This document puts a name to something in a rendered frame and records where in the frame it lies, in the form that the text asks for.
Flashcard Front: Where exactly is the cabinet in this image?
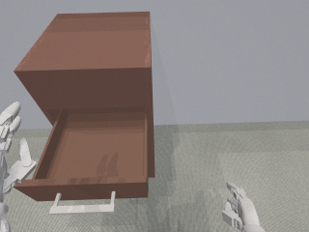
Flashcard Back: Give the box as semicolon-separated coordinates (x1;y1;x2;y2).
14;12;155;178

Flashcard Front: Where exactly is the robot left forearm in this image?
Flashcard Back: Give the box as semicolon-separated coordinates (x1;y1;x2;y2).
0;202;11;232

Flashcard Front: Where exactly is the robot right hand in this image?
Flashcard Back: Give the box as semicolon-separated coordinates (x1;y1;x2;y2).
222;182;261;231

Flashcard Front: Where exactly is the drawer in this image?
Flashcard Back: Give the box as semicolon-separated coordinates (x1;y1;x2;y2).
14;106;149;202

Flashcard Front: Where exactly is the robot left hand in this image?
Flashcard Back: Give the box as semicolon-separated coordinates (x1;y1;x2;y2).
0;101;37;203

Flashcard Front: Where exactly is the handle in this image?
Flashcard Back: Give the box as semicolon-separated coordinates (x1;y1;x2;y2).
49;191;116;216

